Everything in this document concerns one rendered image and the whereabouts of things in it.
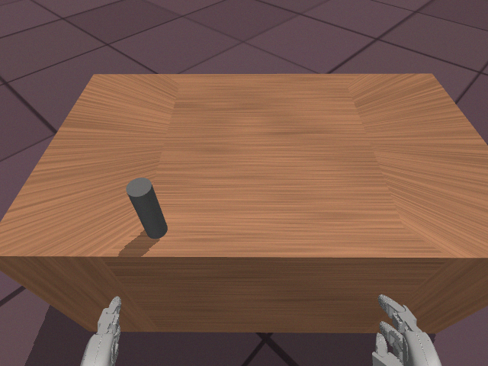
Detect right robot hand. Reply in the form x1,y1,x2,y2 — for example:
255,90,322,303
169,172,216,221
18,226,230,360
372,294,442,366

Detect can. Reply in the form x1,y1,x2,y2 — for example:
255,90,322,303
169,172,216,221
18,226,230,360
126,178,168,239

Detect left robot hand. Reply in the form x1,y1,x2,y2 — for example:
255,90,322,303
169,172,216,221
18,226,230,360
80,297,121,366

